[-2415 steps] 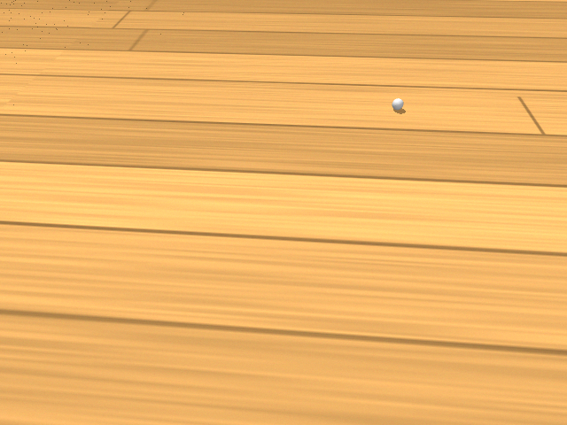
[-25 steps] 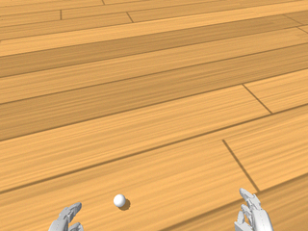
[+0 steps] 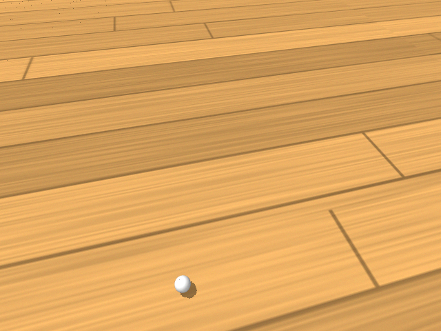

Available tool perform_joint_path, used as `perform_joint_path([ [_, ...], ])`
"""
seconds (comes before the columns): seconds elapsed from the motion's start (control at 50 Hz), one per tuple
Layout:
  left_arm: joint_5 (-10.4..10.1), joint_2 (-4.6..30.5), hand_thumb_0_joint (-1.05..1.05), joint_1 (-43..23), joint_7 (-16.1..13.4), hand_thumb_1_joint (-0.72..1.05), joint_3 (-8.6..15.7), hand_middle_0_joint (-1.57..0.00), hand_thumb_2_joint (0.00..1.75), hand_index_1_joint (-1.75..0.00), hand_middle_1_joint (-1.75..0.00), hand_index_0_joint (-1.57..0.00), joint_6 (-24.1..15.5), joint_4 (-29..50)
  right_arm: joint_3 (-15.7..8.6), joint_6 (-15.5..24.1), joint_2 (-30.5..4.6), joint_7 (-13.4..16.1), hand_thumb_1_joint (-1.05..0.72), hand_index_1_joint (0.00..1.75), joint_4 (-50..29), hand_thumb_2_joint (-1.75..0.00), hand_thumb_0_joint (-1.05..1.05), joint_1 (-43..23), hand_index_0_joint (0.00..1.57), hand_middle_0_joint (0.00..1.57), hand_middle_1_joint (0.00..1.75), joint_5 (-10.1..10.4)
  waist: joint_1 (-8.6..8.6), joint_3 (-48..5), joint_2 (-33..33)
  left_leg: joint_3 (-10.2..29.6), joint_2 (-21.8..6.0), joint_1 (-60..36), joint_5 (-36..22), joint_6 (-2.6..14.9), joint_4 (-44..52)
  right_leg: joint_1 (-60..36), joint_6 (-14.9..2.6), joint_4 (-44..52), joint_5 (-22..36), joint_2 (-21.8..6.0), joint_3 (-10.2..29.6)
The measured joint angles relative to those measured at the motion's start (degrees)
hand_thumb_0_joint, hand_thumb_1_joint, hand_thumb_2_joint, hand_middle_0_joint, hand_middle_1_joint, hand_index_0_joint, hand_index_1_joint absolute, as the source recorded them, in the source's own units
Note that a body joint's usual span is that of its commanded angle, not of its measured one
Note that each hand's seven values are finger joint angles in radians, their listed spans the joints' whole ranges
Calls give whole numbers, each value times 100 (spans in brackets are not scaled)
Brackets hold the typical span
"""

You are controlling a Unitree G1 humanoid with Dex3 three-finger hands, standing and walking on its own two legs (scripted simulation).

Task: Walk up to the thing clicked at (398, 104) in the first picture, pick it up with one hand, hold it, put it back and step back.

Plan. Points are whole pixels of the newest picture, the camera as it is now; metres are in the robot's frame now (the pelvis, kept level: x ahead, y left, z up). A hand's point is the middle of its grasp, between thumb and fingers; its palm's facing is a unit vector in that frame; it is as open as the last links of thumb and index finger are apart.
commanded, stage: stand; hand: left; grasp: from above
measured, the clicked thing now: (182, 283) +0.47 +0.19 -0.73
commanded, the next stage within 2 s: none
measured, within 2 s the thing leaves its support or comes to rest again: neither
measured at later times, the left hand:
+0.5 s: hand out of the picture +0.03 +0.23 -0.15, palm faces +0.03 -0.94 -0.34, open 7.4 cm
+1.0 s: hand out of the picture +0.05 +0.23 -0.14, palm faces +0.02 -0.94 -0.33, open 7.4 cm
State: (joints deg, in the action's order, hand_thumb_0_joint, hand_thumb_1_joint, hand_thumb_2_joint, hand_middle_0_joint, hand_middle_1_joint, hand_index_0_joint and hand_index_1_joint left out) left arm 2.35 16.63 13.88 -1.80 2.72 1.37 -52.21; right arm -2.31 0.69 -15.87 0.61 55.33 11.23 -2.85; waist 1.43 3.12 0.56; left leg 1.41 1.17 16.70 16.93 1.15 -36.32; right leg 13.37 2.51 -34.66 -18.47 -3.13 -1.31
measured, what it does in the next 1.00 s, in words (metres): stands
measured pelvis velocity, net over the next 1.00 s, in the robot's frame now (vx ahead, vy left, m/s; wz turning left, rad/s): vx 0.00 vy -0.02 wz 0.01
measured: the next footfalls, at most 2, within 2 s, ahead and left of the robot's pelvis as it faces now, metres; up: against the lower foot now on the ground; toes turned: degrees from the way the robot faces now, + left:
none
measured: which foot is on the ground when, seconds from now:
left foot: down 0.00-1.00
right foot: down 0.00-1.00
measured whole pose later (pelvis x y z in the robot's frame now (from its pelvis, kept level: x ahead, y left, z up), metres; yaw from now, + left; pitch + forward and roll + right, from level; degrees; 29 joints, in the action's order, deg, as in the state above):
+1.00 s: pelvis +0.00 -0.02 +0.02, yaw +0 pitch -4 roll +0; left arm 1.3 17.8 8.2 -0.6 1.6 -0.4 -65.5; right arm -0.7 0.2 -17.7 0.3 65.1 8.2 -1.2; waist 0.3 4.1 -0.7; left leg 2.3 0.0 7.9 8.5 -0.6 -20.6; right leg 5.3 1.1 -20.6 -11.1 -2.0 -2.3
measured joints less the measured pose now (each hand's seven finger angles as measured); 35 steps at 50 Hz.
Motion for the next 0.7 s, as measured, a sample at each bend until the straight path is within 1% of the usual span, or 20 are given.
perform_joint_path([
  [0.14,-36,-57,1,-67,17,90,-48,-20,90,-30,-30,-20,-59,-583,51,-23,77,22,-91,30,348,-89,0,-89,20,20,30,75,5,65,-33,13,24,-445,-351,-3,660,-447,17,657,346,-22,-25],
  [0.28,-23,-16,0,-176,15,90,-72,-21,90,-30,-30,-20,-104,-929,58,-55,43,21,-91,30,579,-89,0,-202,20,20,30,118,-12,77,-83,36,27,-703,-585,-26,1063,-685,5,1002,542,-25,-53],
  [0.48,-43,60,0,-304,29,90,-92,-20,90,-30,-30,-20,-154,-1152,39,-81,-81,-14,-91,30,786,-89,0,-258,20,20,30,137,-56,93,-119,79,-36,-820,-747,-86,1305,-810,-48,1249,698,41,-95],
  [0.7,-70,81,0,-433,72,90,-110,-20,90,-30,-30,-20,-162,-1260,86,-83,-165,-23,-91,30,923,-89,0,-237,20,20,30,152,-95,105,-94,85,-80,-853,-820,-131,1438,-816,-94,1336,752,85,-99],
])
